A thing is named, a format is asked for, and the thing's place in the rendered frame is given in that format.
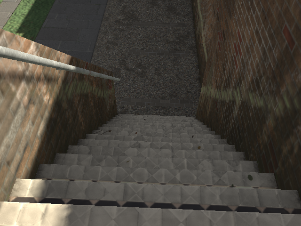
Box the stairs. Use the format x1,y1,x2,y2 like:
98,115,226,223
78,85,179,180
8,114,301,215

